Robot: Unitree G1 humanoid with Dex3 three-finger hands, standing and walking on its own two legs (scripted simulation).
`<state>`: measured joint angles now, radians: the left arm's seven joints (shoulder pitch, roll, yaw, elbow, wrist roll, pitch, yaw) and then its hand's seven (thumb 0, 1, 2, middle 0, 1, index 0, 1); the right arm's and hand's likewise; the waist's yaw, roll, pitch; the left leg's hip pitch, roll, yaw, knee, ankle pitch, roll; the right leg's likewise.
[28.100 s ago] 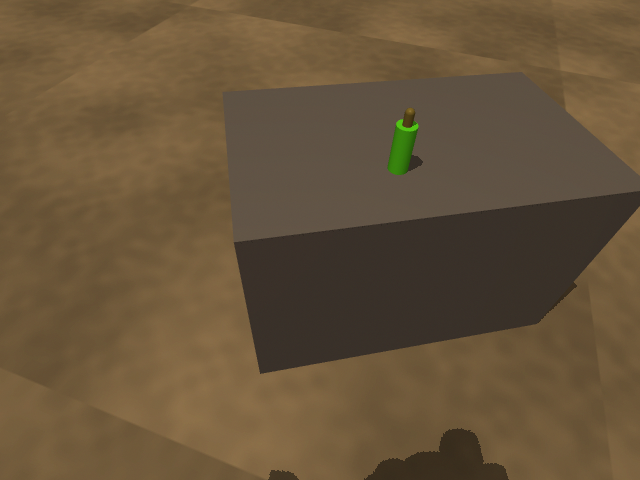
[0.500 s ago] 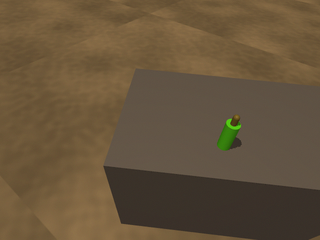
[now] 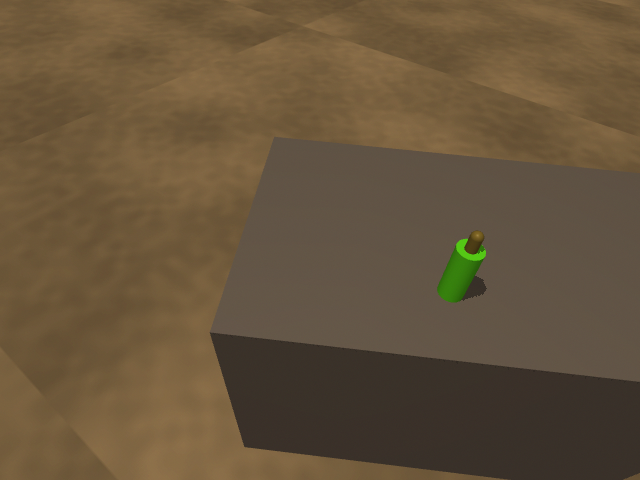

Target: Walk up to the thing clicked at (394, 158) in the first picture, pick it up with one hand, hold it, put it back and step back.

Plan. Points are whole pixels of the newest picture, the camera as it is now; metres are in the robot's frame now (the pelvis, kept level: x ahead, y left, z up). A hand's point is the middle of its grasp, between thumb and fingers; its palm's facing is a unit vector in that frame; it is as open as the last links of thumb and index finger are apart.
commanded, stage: home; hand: right
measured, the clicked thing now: (463, 264) +0.50 -0.23 -0.05
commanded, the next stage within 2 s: stand in 0.72 s
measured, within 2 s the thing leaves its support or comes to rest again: neither
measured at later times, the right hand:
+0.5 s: hand out of the picture +0.08 -0.25 -0.15, palm faces -0.06 +0.93 -0.36, open 16.9 cm
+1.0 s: hand out of the picture +0.08 -0.25 -0.16, palm faces -0.06 +0.93 -0.36, open 15.2 cm
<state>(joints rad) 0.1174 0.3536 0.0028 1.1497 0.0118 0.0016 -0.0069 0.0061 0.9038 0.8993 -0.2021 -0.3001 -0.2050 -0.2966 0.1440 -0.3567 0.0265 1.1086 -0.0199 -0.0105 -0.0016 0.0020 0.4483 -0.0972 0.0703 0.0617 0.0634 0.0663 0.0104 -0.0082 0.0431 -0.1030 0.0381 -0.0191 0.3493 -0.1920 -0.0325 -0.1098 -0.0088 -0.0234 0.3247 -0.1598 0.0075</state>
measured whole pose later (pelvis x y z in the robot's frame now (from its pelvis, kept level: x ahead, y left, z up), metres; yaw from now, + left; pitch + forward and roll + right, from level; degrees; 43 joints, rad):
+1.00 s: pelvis +0.01 +0.00 +0.00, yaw +0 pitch -3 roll +0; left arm 0.12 0.35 0.00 1.14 0.01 0.00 0.00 0.01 0.90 0.90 -0.20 -0.30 -0.21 -0.30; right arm 0.13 -0.36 0.01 1.12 -0.02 -0.01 0.00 0.00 0.22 -0.31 0.15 0.19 0.14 0.19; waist 0.01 0.00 0.05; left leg -0.09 0.03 -0.02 0.33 -0.19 -0.03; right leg -0.10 -0.01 -0.03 0.32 -0.17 0.01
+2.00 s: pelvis +0.02 +0.01 +0.00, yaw +0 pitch -2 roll +0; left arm 0.12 0.35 0.01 1.13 0.01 0.00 0.00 0.01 0.91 0.90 -0.20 -0.30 -0.20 -0.30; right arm 0.12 -0.35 0.01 1.12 -0.02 -0.01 0.00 0.01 -0.91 -0.90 0.21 0.30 0.20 0.30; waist 0.01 0.00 0.05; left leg -0.09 0.02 -0.02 0.33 -0.20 -0.02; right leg -0.10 -0.02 -0.03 0.31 -0.18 0.02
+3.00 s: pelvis +0.02 +0.01 +0.00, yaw +1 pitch -2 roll +0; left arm 0.12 0.35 0.01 1.12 0.01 0.00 0.00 0.01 0.91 0.90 -0.20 -0.30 -0.21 -0.30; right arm 0.13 -0.35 0.01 1.12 -0.01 -0.01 0.00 0.01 -0.91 -0.90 0.21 0.30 0.20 0.30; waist 0.01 0.00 0.06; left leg -0.09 0.02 -0.02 0.32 -0.20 -0.02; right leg -0.09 -0.02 -0.03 0.31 -0.18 0.02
